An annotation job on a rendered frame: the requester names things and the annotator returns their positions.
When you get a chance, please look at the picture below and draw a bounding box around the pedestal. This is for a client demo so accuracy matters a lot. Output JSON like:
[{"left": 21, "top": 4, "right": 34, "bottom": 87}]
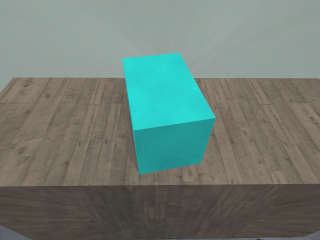
[{"left": 0, "top": 77, "right": 320, "bottom": 240}]

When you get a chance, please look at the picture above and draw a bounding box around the carton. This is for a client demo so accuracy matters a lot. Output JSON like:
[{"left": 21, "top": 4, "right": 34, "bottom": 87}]
[{"left": 122, "top": 53, "right": 216, "bottom": 175}]

